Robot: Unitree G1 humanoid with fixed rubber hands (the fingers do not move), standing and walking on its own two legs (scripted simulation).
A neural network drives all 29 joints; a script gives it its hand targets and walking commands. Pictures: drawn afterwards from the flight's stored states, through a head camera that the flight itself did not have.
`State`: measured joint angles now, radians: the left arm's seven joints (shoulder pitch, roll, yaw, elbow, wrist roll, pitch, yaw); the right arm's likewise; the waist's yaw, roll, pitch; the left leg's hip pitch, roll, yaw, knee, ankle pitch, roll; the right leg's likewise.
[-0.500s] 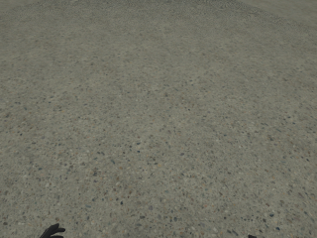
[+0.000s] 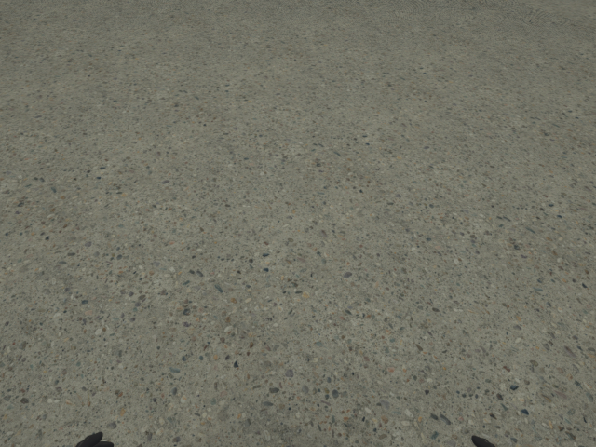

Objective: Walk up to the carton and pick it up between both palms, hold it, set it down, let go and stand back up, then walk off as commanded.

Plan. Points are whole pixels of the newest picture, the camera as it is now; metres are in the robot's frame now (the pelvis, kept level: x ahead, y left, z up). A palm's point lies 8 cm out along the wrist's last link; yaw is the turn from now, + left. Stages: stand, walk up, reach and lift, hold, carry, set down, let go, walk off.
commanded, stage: walk up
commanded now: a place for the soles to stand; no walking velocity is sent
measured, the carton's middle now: out of the picture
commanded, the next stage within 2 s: none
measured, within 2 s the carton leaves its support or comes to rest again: neither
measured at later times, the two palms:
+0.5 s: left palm out of the picture -0.04 +0.51 -0.10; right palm out of the picture +0.05 -0.12 -0.09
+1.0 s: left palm out of the picture -0.21 +0.64 -0.12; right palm out of the picture -0.13 -0.01 -0.11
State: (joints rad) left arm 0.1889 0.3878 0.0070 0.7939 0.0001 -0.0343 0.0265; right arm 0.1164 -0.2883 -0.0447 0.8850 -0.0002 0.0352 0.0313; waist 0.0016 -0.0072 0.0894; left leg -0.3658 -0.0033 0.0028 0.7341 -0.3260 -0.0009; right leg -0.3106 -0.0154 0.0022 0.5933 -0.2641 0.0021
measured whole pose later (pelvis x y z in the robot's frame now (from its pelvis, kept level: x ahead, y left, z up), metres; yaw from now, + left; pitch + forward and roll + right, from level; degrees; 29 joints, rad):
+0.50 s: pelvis -0.09 +0.17 +0.00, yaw +9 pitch +1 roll -2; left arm 0.15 0.44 0.04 0.79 0.00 0.05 0.06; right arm 0.21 -0.36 -0.10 0.71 0.00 0.08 0.06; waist 0.00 0.00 0.17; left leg -0.34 -0.12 -0.01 0.52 -0.19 0.10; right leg -0.51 -0.02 0.02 1.06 -0.45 0.00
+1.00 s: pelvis -0.26 +0.28 -0.03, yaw +20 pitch -4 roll -2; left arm 0.01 0.46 0.09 0.79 0.00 0.03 0.06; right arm 0.32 -0.36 -0.09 0.75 0.00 0.12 0.09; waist -0.02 -0.05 0.21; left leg -0.20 0.02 -0.09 0.85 -0.59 -0.03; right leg -0.52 -0.17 0.01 0.86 -0.45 -0.01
